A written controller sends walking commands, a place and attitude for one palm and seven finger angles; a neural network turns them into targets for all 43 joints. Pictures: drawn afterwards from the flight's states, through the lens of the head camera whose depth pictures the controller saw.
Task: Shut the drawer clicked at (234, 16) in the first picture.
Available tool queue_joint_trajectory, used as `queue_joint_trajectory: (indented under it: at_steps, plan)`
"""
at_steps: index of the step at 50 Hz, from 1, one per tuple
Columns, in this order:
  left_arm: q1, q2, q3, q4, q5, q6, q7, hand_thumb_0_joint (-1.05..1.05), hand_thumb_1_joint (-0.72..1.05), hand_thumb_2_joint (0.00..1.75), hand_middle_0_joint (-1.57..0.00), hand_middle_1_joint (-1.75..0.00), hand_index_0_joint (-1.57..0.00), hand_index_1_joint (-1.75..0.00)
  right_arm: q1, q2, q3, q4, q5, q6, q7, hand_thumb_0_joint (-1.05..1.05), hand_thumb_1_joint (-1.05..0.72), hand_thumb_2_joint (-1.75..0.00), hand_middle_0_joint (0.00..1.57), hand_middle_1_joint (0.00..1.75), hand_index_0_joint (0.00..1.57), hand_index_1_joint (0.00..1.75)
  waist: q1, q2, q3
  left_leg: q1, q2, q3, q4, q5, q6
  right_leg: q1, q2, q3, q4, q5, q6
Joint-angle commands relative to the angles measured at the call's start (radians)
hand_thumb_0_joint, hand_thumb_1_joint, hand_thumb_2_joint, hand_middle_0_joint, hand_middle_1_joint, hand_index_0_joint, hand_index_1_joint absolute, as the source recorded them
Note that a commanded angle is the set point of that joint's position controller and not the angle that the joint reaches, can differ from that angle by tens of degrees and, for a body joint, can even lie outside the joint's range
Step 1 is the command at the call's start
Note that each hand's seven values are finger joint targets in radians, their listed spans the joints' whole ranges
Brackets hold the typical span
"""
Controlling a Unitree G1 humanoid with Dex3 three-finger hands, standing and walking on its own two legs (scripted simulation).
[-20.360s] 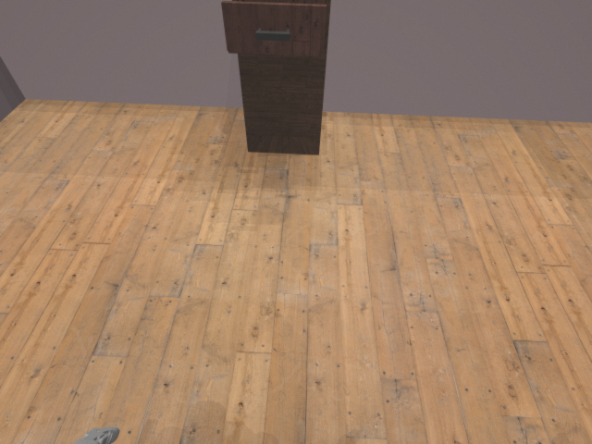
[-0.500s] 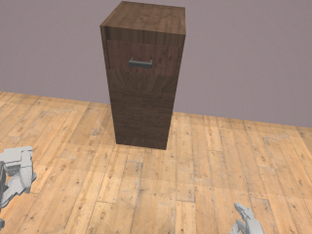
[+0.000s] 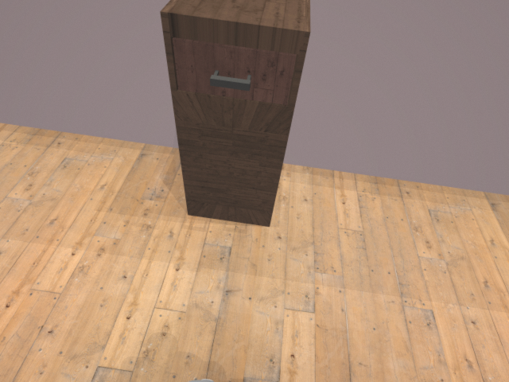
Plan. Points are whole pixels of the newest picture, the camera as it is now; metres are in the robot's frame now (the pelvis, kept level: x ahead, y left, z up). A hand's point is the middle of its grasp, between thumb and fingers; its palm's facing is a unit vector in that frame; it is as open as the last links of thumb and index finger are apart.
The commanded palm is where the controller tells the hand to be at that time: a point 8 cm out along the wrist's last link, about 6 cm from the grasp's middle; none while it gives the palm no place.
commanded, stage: let the arm hang, fingers relaxed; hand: left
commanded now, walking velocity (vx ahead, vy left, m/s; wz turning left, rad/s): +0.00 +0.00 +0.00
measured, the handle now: (231, 79) +0.90 +0.11 +0.00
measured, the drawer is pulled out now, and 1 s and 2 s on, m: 0.00 0.00 0.00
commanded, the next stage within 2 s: look to check the result in 0.76 s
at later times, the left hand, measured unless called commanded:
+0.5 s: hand out of the picture -0.02 +0.15 -0.16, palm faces +0.06 -0.98 -0.19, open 7.2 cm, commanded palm none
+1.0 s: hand out of the picture +0.02 +0.14 -0.16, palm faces +0.04 -0.98 -0.20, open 7.4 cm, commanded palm none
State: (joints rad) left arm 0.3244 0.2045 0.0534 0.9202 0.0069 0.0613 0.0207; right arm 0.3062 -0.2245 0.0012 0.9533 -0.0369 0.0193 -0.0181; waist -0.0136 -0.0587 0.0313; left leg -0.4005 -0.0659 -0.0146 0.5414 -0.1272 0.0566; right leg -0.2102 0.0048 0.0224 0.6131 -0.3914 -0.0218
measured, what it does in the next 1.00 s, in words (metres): shifts its weight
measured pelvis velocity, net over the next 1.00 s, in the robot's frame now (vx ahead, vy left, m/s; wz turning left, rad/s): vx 0.04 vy -0.03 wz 0.00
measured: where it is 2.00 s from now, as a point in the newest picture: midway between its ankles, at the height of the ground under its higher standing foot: outside the picture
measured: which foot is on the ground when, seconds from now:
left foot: down 0.00-1.00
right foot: down 0.00-1.00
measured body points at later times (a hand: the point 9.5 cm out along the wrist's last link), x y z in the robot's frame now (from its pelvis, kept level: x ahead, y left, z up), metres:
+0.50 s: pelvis +0.02 -0.02 +0.01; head +0.02 -0.03 +0.46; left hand -0.02 +0.20 -0.14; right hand +0.02 -0.24 -0.15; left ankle +0.10 +0.08 -0.73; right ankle -0.04 -0.13 -0.73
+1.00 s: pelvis +0.04 -0.03 +0.01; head +0.06 -0.03 +0.46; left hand +0.02 +0.19 -0.15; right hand +0.04 -0.25 -0.15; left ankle +0.10 +0.08 -0.73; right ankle -0.04 -0.13 -0.73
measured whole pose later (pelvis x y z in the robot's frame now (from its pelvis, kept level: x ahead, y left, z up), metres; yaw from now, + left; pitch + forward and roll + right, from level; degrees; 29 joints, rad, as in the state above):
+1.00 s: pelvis +0.04 -0.03 +0.01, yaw +0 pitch -2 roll +0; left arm 0.31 0.14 0.01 1.12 0.00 0.00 0.04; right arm 0.26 -0.14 -0.01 1.13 -0.02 0.01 -0.05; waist -0.01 0.01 0.06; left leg -0.28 -0.03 -0.04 0.46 -0.16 0.01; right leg -0.04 0.04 0.01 0.41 -0.35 -0.04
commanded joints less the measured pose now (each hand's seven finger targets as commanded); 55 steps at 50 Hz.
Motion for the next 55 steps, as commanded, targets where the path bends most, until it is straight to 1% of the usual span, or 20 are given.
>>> queue_joint_trajectory:
  at_steps: [1, 2, 3, 4, 6, 8, 11, 13, 14, 19, 24, 26, 29, 34, 40, 43, 46, 48, 50, 55]
  plan:
    - [0.134, 0.126, 0.002, 0.057, 0.011, -0.058, -0.011, 0.0, 0.9, 0.9, -0.68, -0.82, -0.68, -0.82, -0.055, -0.106, -0.045, -0.024, 0.016, -0.018, -0.013, 0.0, -0.9, -0.9, 0.2, 0.3, 0.2, 0.3, 0.038, 0.195, -0.036, 0.109, 0.11, -0.174, -0.245, -0.246, -0.009, 0.009, -0.062, 0.083, -0.253, -0.035, -0.067]
    - [0.118, 0.137, -0.001, 0.072, 0.009, -0.063, -0.011, 0.0, 0.9, 0.9, -0.64, -0.78, -0.64, -0.78, -0.037, -0.106, -0.05, -0.007, 0.019, -0.013, -0.013, 0.0, -0.9, -0.9, 0.2, 0.3, 0.2, 0.3, 0.023, 0.124, -0.015, 0.156, 0.103, -0.156, -0.203, -0.181, -0.016, -0.038, -0.075, 0.099, -0.295, -0.046, -0.075]
    - [0.108, 0.13, -0.009, 0.088, 0.005, -0.067, -0.01, 0.0, 0.9, 0.9, -0.6, -0.73, -0.6, -0.73, -0.017, -0.095, -0.049, 0.014, 0.021, -0.01, -0.013, 0.0, -0.9, -0.9, 0.2, 0.3, 0.2, 0.3, 0.009, 0.083, -0.008, 0.207, 0.101, -0.134, -0.16, -0.125, -0.02, -0.086, -0.098, 0.112, -0.335, -0.056, -0.078]
    - [0.086, 0.126, -0.017, 0.104, 0.003, -0.069, -0.007, 0.0, 0.9, 0.9, -0.56, -0.69, -0.56, -0.69, 0.006, -0.088, -0.048, 0.037, 0.023, -0.007, -0.013, 0.0, -0.9, -0.9, 0.2, 0.3, 0.2, 0.3, -0.008, 0.062, 0.007, 0.251, 0.1, -0.124, -0.124, -0.088, -0.023, -0.133, -0.108, 0.113, -0.357, -0.064, -0.08]
    - [0.071, 0.117, -0.025, 0.13, 0.001, -0.067, -0.002, 0.0, 0.9, 0.9, -0.48, -0.6, -0.48, -0.6, 0.043, -0.076, -0.048, 0.076, 0.025, -0.001, -0.014, 0.0, -0.9, -0.9, 0.2, 0.3, 0.2, 0.3, -0.024, 0.062, 0.035, 0.289, 0.107, -0.125, -0.097, -0.082, -0.023, -0.194, -0.109, 0.101, -0.374, -0.095, -0.08]
    - [0.079, 0.11, -0.03, 0.158, 0.0, -0.065, 0.003, 0.0, 0.9, 0.9, -0.4, -0.52, -0.4, -0.52, 0.054, -0.075, -0.047, 0.098, 0.025, 0.001, -0.015, 0.0, -0.9, -0.9, 0.2, 0.3, 0.2, 0.3, -0.025, 0.066, 0.07, 0.272, 0.117, -0.135, -0.117, -0.093, -0.019, -0.198, -0.095, 0.084, -0.362, -0.098, -0.075]
    - [0.113, 0.094, -0.036, 0.196, 0.0, -0.059, 0.006, 0.0, 0.9, 0.9, -0.28, -0.39, -0.28, -0.39, 0.058, -0.07, -0.044, 0.119, 0.024, 0.002, -0.018, 0.0, -0.9, -0.9, 0.2, 0.3, 0.2, 0.3, -0.011, 0.077, 0.096, 0.217, 0.129, -0.159, -0.17, -0.159, -0.011, -0.166, -0.074, 0.066, -0.331, -0.106, -0.067]
    - [0.137, 0.086, -0.035, 0.211, 0.0, -0.059, 0.008, 0.0, 0.9, 0.9, -0.2, -0.3, -0.2, -0.3, 0.052, -0.062, -0.042, 0.125, 0.023, -0.001, -0.02, 0.0, -0.9, -0.9, 0.2, 0.3, 0.2, 0.3, 0.0, 0.077, 0.08, 0.201, 0.134, -0.164, -0.19, -0.15, -0.005, -0.122, -0.07, 0.06, -0.311, -0.066, -0.065]
    - [0.142, 0.078, -0.036, 0.217, 0.0, -0.059, 0.009, 0.0, 0.9, 0.9, -0.2, -0.3, -0.2, -0.3, 0.048, -0.06, -0.041, 0.128, 0.022, -0.001, -0.021, 0.0, -0.9, -0.9, 0.2, 0.3, 0.2, 0.3, 0.003, 0.058, 0.085, 0.191, 0.134, -0.168, -0.199, -0.157, -0.004, -0.114, -0.065, 0.058, -0.307, -0.063, -0.063]
    - [0.149, 0.056, -0.034, 0.22, 0.002, -0.062, 0.014, 0.0, 0.9, 0.9, -0.2, -0.3, -0.2, -0.3, 0.033, -0.04, -0.041, 0.138, 0.021, -0.006, -0.021, 0.0, -0.9, -0.9, 0.2, 0.3, 0.2, 0.3, 0.013, 0.061, 0.079, 0.184, 0.131, -0.162, -0.21, -0.123, -0.003, -0.083, -0.065, 0.046, -0.29, -0.018, -0.054]
    - [0.118, 0.043, -0.031, 0.206, 0.002, -0.068, 0.021, 0.0, 0.9, 0.9, -0.2, -0.3, -0.2, -0.3, 0.023, -0.018, -0.037, 0.153, 0.02, -0.01, -0.019, 0.0, -0.9, -0.9, 0.2, 0.3, 0.2, 0.3, 0.008, 0.027, 0.087, 0.208, 0.127, -0.135, -0.173, 0.005, -0.007, -0.071, -0.078, 0.042, -0.3, 0.059, -0.047]
    - [0.104, 0.039, -0.029, 0.201, 0.002, -0.069, 0.022, 0.0, 0.9, 0.9, -0.2, -0.3, -0.2, -0.3, 0.021, -0.013, -0.036, 0.156, 0.019, -0.012, -0.02, 0.0, -0.9, -0.9, 0.2, 0.3, 0.2, 0.3, 0.005, 0.057, 0.08, 0.219, 0.128, -0.13, -0.167, 0.031, -0.009, -0.064, -0.079, 0.045, -0.297, 0.08, -0.045]
    - [0.088, 0.041, -0.025, 0.192, 0.002, -0.072, 0.024, 0.0, 0.9, 0.9, -0.2, -0.3, -0.2, -0.3, 0.016, -0.01, -0.035, 0.153, 0.02, -0.015, -0.02, 0.0, -0.9, -0.9, 0.2, 0.3, 0.2, 0.3, 0.008, 0.045, 0.074, 0.208, 0.127, -0.12, -0.149, 0.073, -0.011, -0.036, -0.083, 0.048, -0.303, 0.128, -0.04]
    - [0.07, 0.037, -0.022, 0.186, 0.0, -0.071, 0.025, 0.0, 0.9, 0.9, -0.2, -0.3, -0.2, -0.3, 0.009, -0.005, -0.032, 0.153, 0.018, -0.017, -0.023, 0.0, -0.9, -0.9, 0.2, 0.3, 0.2, 0.3, 0.007, 0.074, 0.065, 0.214, 0.126, -0.11, -0.131, 0.105, -0.015, -0.015, -0.089, 0.048, -0.3, 0.184, -0.037]
    - [0.069, 0.036, -0.021, 0.182, -0.001, -0.071, 0.028, 0.0, 0.9, 0.9, -0.2, -0.3, -0.2, -0.3, 0.01, -0.007, -0.03, 0.151, 0.021, -0.019, -0.028, 0.0, -0.9, -0.9, 0.2, 0.3, 0.2, 0.3, 0.01, 0.044, 0.044, 0.227, 0.133, -0.095, -0.105, 0.162, -0.012, 0.023, -0.092, 0.043, -0.29, 0.314, -0.022]
    - [0.063, 0.037, -0.022, 0.181, -0.002, -0.069, 0.03, 0.0, 0.9, 0.9, -0.2, -0.3, -0.2, -0.3, 0.011, -0.007, -0.031, 0.152, 0.022, -0.015, -0.028, 0.0, -0.9, -0.9, 0.2, 0.3, 0.2, 0.3, 0.005, 0.044, 0.056, 0.225, 0.134, -0.095, -0.106, 0.141, -0.013, 0.018, -0.091, 0.046, -0.295, 0.294, -0.022]
    - [0.072, 0.037, -0.021, 0.185, -0.002, -0.069, 0.029, 0.0, 0.9, 0.9, -0.2, -0.3, -0.2, -0.3, 0.014, -0.009, -0.029, 0.156, 0.022, -0.019, -0.03, 0.0, -0.9, -0.9, 0.2, 0.3, 0.2, 0.3, 0.008, 0.061, 0.026, 0.247, 0.14, -0.099, -0.111, 0.17, -0.01, 0.035, -0.087, 0.044, -0.286, 0.296, -0.026]
    - [0.074, 0.04, -0.02, 0.186, -0.002, -0.069, 0.03, 0.0, 0.9, 0.9, -0.2, -0.3, -0.2, -0.3, 0.009, -0.01, -0.031, 0.153, 0.024, -0.019, -0.031, 0.0, -0.9, -0.9, 0.2, 0.3, 0.2, 0.3, 0.008, 0.045, 0.021, 0.253, 0.142, -0.095, -0.105, 0.18, -0.008, 0.04, -0.089, 0.044, -0.287, 0.321, -0.022]
    - [0.076, 0.035, -0.023, 0.189, -0.002, -0.068, 0.03, 0.0, 0.9, 0.9, -0.2, -0.3, -0.2, -0.3, 0.005, -0.013, -0.03, 0.156, 0.024, -0.018, -0.031, 0.0, -0.9, -0.9, 0.2, 0.3, 0.2, 0.3, 0.009, 0.044, 0.049, 0.25, 0.142, -0.095, -0.112, 0.164, -0.009, 0.024, -0.087, 0.044, -0.294, 0.298, -0.024]
    - [0.081, 0.034, -0.025, 0.193, -0.002, -0.068, 0.029, 0.0, 0.9, 0.9, -0.2, -0.3, -0.2, -0.3, 0.001, -0.015, -0.03, 0.16, 0.024, -0.017, -0.031, 0.0, -0.9, -0.9, 0.2, 0.3, 0.2, 0.3, 0.007, 0.057, 0.053, 0.257, 0.143, -0.098, -0.124, 0.141, -0.01, 0.017, -0.083, 0.049, -0.302, 0.252, -0.026]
